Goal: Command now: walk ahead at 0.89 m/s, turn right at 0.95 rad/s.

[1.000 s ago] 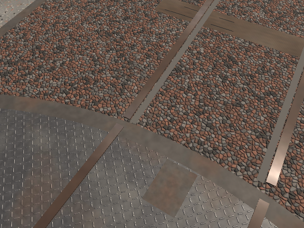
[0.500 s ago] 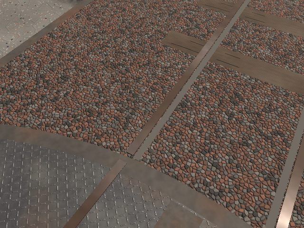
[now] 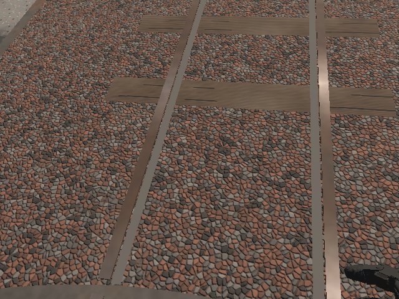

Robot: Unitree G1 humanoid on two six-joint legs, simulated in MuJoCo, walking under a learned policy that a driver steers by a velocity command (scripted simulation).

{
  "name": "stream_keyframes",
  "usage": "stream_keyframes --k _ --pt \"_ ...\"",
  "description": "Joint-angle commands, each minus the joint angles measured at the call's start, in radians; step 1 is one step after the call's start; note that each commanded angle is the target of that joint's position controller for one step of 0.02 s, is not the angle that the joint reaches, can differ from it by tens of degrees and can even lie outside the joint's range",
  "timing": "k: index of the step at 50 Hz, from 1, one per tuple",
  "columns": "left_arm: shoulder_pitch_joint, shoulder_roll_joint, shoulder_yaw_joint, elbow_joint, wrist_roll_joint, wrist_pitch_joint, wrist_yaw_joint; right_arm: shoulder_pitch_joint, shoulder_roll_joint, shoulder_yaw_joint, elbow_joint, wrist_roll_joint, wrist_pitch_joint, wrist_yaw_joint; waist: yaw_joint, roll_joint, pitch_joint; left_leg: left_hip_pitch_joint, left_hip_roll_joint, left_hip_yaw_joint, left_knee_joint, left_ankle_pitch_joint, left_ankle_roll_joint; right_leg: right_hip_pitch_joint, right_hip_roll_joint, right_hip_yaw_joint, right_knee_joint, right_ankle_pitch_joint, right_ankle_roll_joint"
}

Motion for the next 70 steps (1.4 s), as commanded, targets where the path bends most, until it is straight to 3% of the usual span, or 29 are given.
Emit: stream_keyframes --k 1,3,4,5,6,8,12,17,22,24,25,26,27,29,37,42,45,46,47,48,49,51,53,59,64,66,68,69,70 --pt "-0.057 0.196 0.049 -0.051 -0.005 -0.016 0.016 -0.181 -0.071 -0.009 -0.139 0.009 -0.040 -0.002 -0.044 -0.199 0.117 0.098 -0.048 0.040 -0.125 -0.045 0.028 -0.107 -0.200 0.208 -0.018 0.459 -0.123" --pt "-0.157 0.238 0.057 -0.067 -0.005 -0.029 0.003 0.150 -0.148 -0.042 -0.056 0.014 -0.053 -0.038 -0.218 -0.144 -0.058 0.603 -0.086 0.057 -0.153 -0.111 0.075 -0.265 -0.134 0.122 0.296 0.837 -0.060" --pt "-0.201 0.218 0.052 -0.078 -0.005 -0.043 -0.008 0.390 -0.212 -0.068 -0.015 0.004 -0.058 -0.067 -0.341 -0.091 -0.204 0.935 0.026 -0.036 -0.118 -0.230 0.102 -0.456 -0.055 0.075 0.595 0.724 -0.036" --pt "-0.152 0.042 0.010 -0.127 -0.033 -0.057 -0.008 0.539 -0.314 -0.091 -0.005 -0.042 -0.065 -0.081 -0.330 0.225 -0.399 1.207 0.369 -0.541 -0.276 -0.822 0.167 -0.736 0.077 -0.027 0.973 0.025 -0.019" --pt "-0.169 0.067 -0.005 -0.147 -0.039 -0.048 -0.008 0.402 -0.293 -0.085 -0.022 -0.034 -0.061 -0.075 -0.251 0.312 -0.354 1.049 0.446 -0.916 -0.485 -0.946 0.198 -0.835 0.049 -0.070 1.119 -0.045 -0.030" --pt "-0.272 0.125 0.004 -0.125 0.010 -0.022 -0.022 0.275 -0.132 -0.053 -0.020 -0.023 -0.053 -0.072 -0.220 0.058 -0.087 0.786 0.367 -0.572 -0.437 -0.692 0.196 -0.861 -0.077 -0.140 1.119 0.106 -0.030" --pt "-0.357 0.044 -0.022 -0.163 0.036 0.017 -0.070 0.347 -0.036 -0.021 0.084 -0.005 -0.088 -0.054 -0.162 0.078 0.076 0.563 0.263 -0.236 -0.523 -0.321 0.186 -0.848 -0.146 -0.129 1.022 0.137 0.002" --pt "-0.540 0.077 -0.043 -0.250 0.040 0.013 -0.088 0.330 -0.080 -0.026 0.127 0.010 -0.118 -0.044 -0.097 0.031 0.186 0.454 0.194 -0.007 -0.670 -0.110 0.212 -0.833 -0.115 -0.170 0.659 0.308 0.034" --pt "-0.563 0.092 -0.051 -0.231 0.040 -0.012 -0.079 0.418 -0.226 -0.053 0.175 0.024 -0.111 -0.032 -0.094 0.022 0.100 0.547 0.206 0.045 -0.559 0.637 0.214 -0.424 -0.036 -0.332 0.407 0.268 0.010" --pt "-0.225 0.168 -0.011 -0.129 0.052 -0.020 -0.039 0.420 -0.260 -0.059 0.188 0.023 -0.094 -0.041 0.082 0.033 -0.102 0.470 0.157 0.073 -0.077 0.721 0.182 0.007 -0.002 -0.310 0.333 0.212 0.009" --pt "-0.071 0.262 0.019 -0.098 0.075 -0.022 -0.012 0.435 -0.176 -0.039 0.172 0.018 -0.093 -0.038 0.123 -0.049 -0.230 0.252 0.077 0.068 0.292 0.319 0.174 0.262 -0.208 -0.099 0.336 -0.050 0.012" --pt "-0.058 0.353 0.035 -0.112 0.094 -0.034 0.000 0.526 0.002 -0.004 0.114 0.051 -0.094 -0.034 0.014 -0.335 -0.385 0.011 -0.030 -0.023 0.660 -0.397 0.170 0.389 -0.507 0.388 0.148 -0.378 -0.011" --pt "-0.100 0.300 0.032 -0.112 0.069 -0.028 0.000 0.443 -0.085 -0.023 0.105 0.060 -0.085 -0.039 0.023 -0.236 -0.353 -0.054 -0.018 -0.073 0.749 -0.283 0.188 0.271 -0.501 0.523 -0.003 -0.414 -0.011" --pt "-0.249 0.162 0.003 -0.092 0.052 -0.039 -0.005 0.356 -0.076 -0.022 0.110 0.040 -0.073 -0.030 -0.064 -0.110 -0.061 -0.082 0.071 -0.046 0.656 -0.119 0.180 0.002 -0.405 0.193 0.020 -0.097 -0.011" --pt "-0.234 0.038 -0.026 0.012 0.014 -0.095 -0.008 0.143 0.013 -0.002 0.041 0.010 0.006 0.021 -0.165 -0.116 0.146 -0.114 0.114 0.043 0.453 0.084 0.153 -0.191 -0.268 -0.388 -0.130 0.478 0.045" --pt "-0.192 0.140 -0.011 0.039 0.016 -0.089 0.022 0.018 -0.021 0.013 -0.002 0.015 -0.002 0.046 -0.183 -0.063 0.159 0.105 -0.009 0.228 0.077 0.194 0.231 -0.093 -0.244 -0.557 -0.107 1.060 0.086" --pt "-0.243 0.244 0.019 0.010 0.030 -0.042 0.046 0.328 -0.117 -0.021 0.083 0.023 0.001 0.023 -0.360 -0.142 -0.033 0.439 -0.112 0.233 0.077 0.041 0.280 -0.018 -0.295 -0.534 0.321 1.524 0.088" --pt "-0.290 0.254 0.024 -0.011 0.036 -0.024 0.045 0.542 -0.166 -0.049 0.150 0.021 0.001 0.007 -0.450 -0.124 -0.126 0.666 -0.125 0.175 0.041 -0.034 0.312 -0.106 -0.300 -0.499 0.615 1.442 0.067" --pt "-0.297 0.216 0.020 -0.004 0.041 -0.017 0.027 0.599 -0.208 -0.078 0.182 0.028 0.005 -0.020 -0.443 -0.014 -0.112 0.818 -0.101 0.079 -0.033 -0.102 0.344 -0.291 -0.183 -0.492 0.998 0.803 0.079" --pt "-0.291 0.040 -0.028 -0.049 0.061 -0.034 0.013 0.495 -0.273 -0.090 0.177 0.034 0.016 -0.033 -0.301 0.229 0.001 0.852 0.023 -0.185 -0.001 0.073 0.381 -0.654 -0.018 -0.433 1.381 -0.088 0.104" --pt "-0.239 0.069 -0.035 -0.172 0.028 -0.059 0.006 0.440 -0.350 -0.107 0.123 0.015 0.025 -0.035 -0.228 0.280 -0.215 1.071 0.183 -0.699 -0.288 -0.196 0.572 -0.916 0.014 -0.218 1.475 -0.102 0.116" --pt "-0.338 0.148 -0.035 -0.158 0.036 -0.093 0.010 0.392 -0.230 -0.093 0.111 0.015 0.014 -0.047 -0.201 -0.063 -0.011 0.837 0.208 -0.766 -0.495 -0.359 0.488 -0.941 -0.090 -0.154 1.277 0.055 0.108" --pt "-0.359 0.122 -0.046 -0.156 0.066 -0.065 0.014 0.344 -0.193 -0.078 0.112 0.023 -0.020 -0.056 -0.125 -0.151 0.071 0.577 0.126 -0.587 -0.477 -0.139 0.450 -0.803 -0.145 -0.152 1.132 0.052 0.140" --pt "-0.604 0.039 -0.082 -0.262 0.047 -0.014 -0.013 0.369 -0.168 -0.071 0.117 0.034 -0.068 -0.047 -0.166 -0.085 0.148 0.293 -0.056 -0.329 -0.519 0.149 0.368 -0.613 -0.157 -0.251 0.587 0.343 0.185" --pt "-0.650 0.069 -0.077 -0.296 0.021 -0.025 -0.009 0.418 -0.199 -0.088 0.130 0.041 -0.063 -0.043 -0.220 0.016 0.066 0.504 -0.022 -0.364 -0.418 0.442 0.285 -0.467 -0.066 -0.247 0.295 0.491 0.137" --pt "-0.494 0.135 -0.046 -0.246 0.023 -0.031 0.006 0.413 -0.228 -0.091 0.140 0.030 -0.068 -0.050 -0.153 0.027 -0.041 0.620 0.002 -0.350 -0.252 0.717 0.246 -0.304 -0.017 -0.266 0.271 0.404 0.106" --pt "-0.112 0.210 -0.001 -0.135 0.022 -0.036 0.037 0.340 -0.219 -0.083 0.140 0.002 -0.078 -0.048 0.059 0.025 -0.188 0.540 -0.019 -0.270 0.185 0.713 0.216 0.029 -0.064 -0.270 0.297 0.251 0.060" --pt "0.071 0.265 0.016 -0.092 0.043 -0.038 0.052 0.317 -0.078 -0.047 0.111 -0.014 -0.089 -0.053 0.093 -0.155 -0.264 0.346 -0.093 -0.201 0.585 0.118 0.208 0.207 -0.254 -0.016 0.321 -0.059 0.037" --pt "-0.038 0.334 0.035 -0.077 0.056 -0.038 0.029 0.534 0.003 -0.019 0.079 0.052 -0.092 -0.035 -0.099 -0.527 -0.346 0.043 -0.235 -0.157 0.783 -0.351 0.161 0.329 -0.456 0.701 0.018 -0.220 -0.135"
Next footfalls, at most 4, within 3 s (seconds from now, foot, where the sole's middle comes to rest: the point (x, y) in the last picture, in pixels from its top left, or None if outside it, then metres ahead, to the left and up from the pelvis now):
0.08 left None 0.23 0.15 -0.77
0.50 right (318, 281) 0.56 -0.21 -0.77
0.94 left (276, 168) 1.00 -0.07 -0.77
1.36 right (275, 91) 1.46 -0.07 -0.77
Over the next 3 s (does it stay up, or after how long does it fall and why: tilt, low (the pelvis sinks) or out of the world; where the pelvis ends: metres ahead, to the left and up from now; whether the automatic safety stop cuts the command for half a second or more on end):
stays up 2.61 0.06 -0.02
